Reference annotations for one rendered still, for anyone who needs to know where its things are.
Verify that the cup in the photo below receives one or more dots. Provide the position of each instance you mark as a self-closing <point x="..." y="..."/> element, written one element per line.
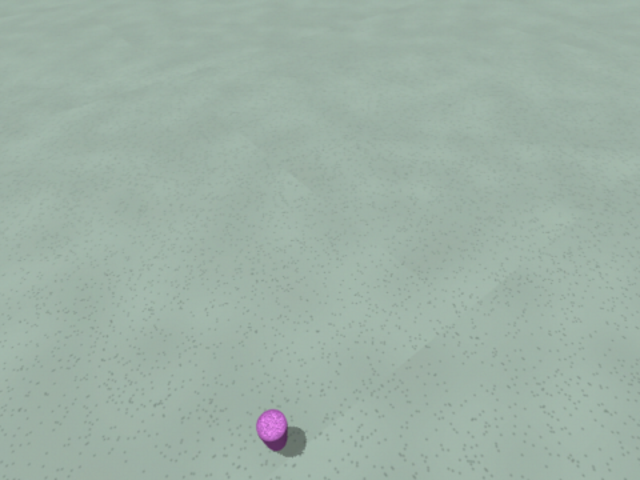
<point x="272" y="428"/>

